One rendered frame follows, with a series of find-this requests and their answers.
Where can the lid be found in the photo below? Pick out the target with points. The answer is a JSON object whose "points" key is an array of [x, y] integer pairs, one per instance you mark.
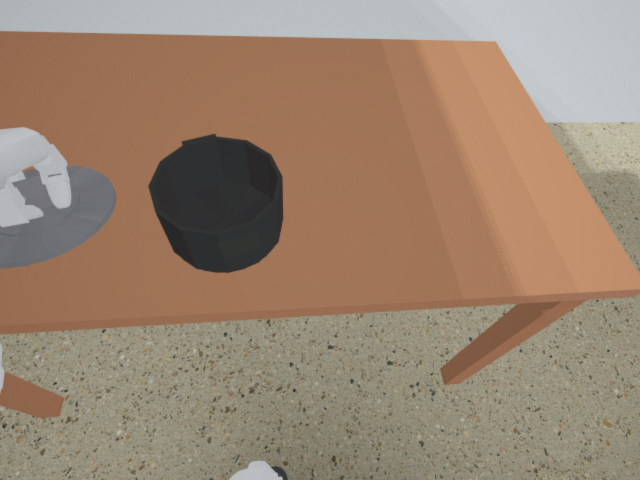
{"points": [[93, 200]]}

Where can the robot left shin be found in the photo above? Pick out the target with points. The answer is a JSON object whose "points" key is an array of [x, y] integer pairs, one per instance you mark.
{"points": [[260, 464]]}

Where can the robot left hand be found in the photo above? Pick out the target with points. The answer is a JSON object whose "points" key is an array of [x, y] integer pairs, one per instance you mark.
{"points": [[21, 148]]}

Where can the table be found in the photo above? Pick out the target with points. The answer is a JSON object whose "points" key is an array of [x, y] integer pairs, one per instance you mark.
{"points": [[417, 174]]}

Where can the pot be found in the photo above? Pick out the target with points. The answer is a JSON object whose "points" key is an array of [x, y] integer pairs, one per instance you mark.
{"points": [[220, 202]]}

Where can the knob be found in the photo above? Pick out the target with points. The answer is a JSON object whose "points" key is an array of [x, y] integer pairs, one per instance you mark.
{"points": [[34, 191]]}

